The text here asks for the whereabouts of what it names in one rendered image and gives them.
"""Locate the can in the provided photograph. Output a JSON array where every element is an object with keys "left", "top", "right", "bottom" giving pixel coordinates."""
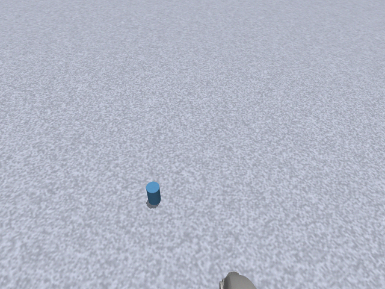
[{"left": 146, "top": 182, "right": 161, "bottom": 205}]

